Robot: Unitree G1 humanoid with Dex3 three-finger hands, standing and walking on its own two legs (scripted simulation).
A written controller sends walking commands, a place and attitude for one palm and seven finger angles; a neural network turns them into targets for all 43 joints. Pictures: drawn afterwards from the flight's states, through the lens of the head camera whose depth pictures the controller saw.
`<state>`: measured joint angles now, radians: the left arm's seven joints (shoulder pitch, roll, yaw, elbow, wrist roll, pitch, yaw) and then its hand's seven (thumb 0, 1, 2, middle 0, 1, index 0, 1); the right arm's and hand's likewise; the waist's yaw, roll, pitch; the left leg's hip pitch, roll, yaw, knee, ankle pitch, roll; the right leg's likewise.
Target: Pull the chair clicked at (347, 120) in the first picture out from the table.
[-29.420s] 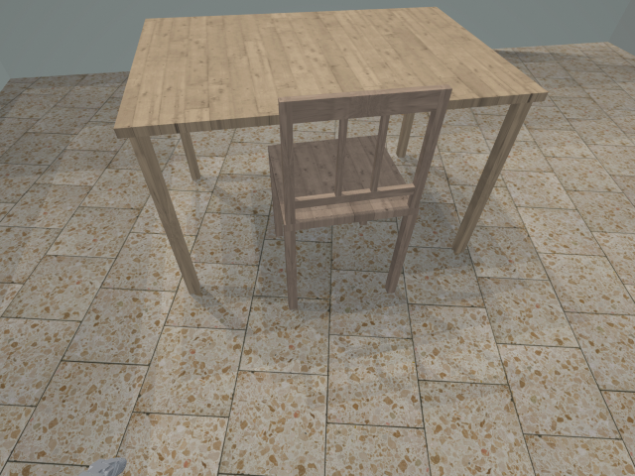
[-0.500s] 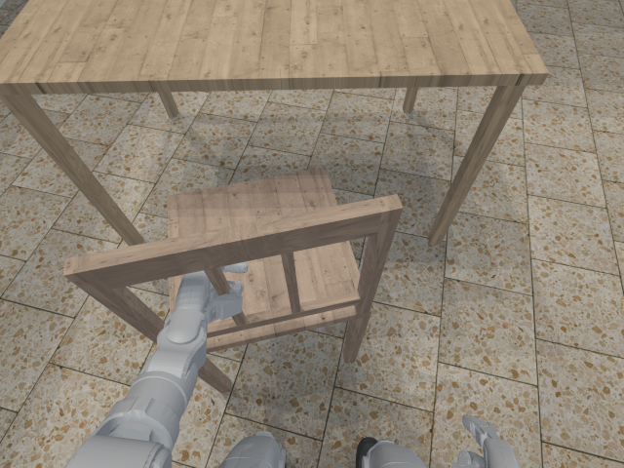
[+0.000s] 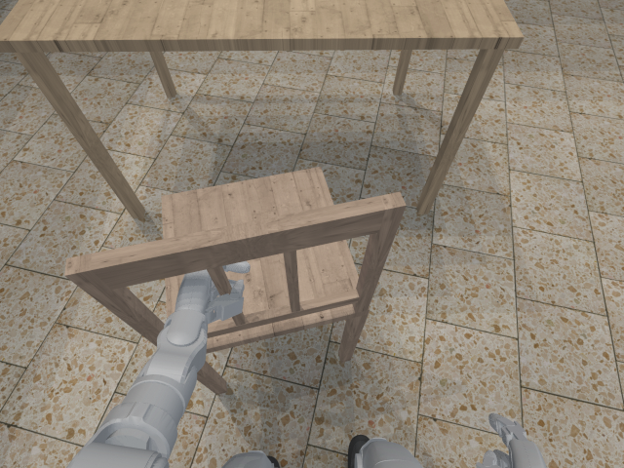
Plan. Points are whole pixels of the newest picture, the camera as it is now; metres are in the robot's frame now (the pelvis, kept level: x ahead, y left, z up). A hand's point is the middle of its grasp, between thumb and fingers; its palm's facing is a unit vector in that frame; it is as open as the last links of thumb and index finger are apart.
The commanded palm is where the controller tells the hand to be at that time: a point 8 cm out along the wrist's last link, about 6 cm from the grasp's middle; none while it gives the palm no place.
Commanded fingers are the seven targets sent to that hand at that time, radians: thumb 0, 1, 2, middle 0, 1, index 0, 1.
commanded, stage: step backward, pulling the chair out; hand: left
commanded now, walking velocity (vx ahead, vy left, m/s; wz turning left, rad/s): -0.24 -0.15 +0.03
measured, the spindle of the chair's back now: (228, 295) +0.36 +0.14 -0.11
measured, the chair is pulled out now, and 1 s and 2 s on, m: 0.46 0.65 0.65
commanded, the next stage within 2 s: stop walking, hand still on the chair in 0.18 s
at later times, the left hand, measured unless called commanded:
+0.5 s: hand (215, 409) +0.19 +0.13 -0.06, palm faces -0.03 -0.99 -0.17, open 5.1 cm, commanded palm +0.18 +0.18 -0.05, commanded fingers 0.00 0.90 0.90 -0.50 -1.45 -0.50 -1.45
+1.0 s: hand (202, 442) +0.16 +0.14 -0.06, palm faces +0.00 -0.98 -0.18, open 5.2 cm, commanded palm +0.14 +0.19 -0.05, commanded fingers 0.00 0.90 0.90 -0.50 -1.45 -0.50 -1.45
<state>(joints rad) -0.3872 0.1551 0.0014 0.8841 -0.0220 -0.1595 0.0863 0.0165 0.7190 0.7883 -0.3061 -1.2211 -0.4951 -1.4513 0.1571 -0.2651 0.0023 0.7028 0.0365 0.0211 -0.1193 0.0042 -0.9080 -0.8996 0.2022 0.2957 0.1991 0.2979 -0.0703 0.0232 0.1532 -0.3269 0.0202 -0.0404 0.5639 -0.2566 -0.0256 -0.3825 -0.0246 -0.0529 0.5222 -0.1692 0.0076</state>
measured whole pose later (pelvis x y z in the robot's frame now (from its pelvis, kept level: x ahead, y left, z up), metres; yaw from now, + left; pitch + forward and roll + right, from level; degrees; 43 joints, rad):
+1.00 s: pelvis -0.07 +0.00 +0.01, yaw -2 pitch -2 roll +0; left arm 0.07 0.14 -0.04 0.62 -0.02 -0.11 0.07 0.05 0.71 0.85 -0.30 -1.21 -0.49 -1.45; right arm 0.22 -0.21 0.04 0.69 0.03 -0.06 -0.10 0.01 -0.91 -0.90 0.20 0.30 0.20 0.30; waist 0.00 0.01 0.03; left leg -0.17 0.01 0.00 0.44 -0.24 -0.01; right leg -0.23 -0.02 -0.01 0.44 -0.18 0.01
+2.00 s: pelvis -0.04 +0.00 -0.03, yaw +1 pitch +9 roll +0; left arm 0.29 0.19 -0.03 0.03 -0.07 0.24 0.06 0.00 -0.52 0.21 -0.14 -0.40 -0.14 -0.41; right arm 0.26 -0.26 0.03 0.52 0.03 -0.12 -0.08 0.01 -0.91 -0.90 0.20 0.30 0.20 0.30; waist -0.03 0.05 -0.11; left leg -0.52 0.00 -0.05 0.83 -0.46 -0.02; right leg -0.56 -0.04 -0.06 0.82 -0.41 0.00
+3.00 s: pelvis -0.05 +0.00 -0.05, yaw +1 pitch +9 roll -2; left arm 0.82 0.20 -0.09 -0.38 -0.05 0.23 0.04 -0.01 -0.53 0.20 0.00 0.00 0.00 0.00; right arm 0.28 -0.22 0.00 0.45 0.04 -0.15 -0.12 0.01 -0.91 -0.90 0.20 0.30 0.20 0.30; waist 0.00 0.05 -0.18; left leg -0.63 0.00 -0.08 1.00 -0.53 -0.01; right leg -0.65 -0.04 -0.08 0.95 -0.46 0.00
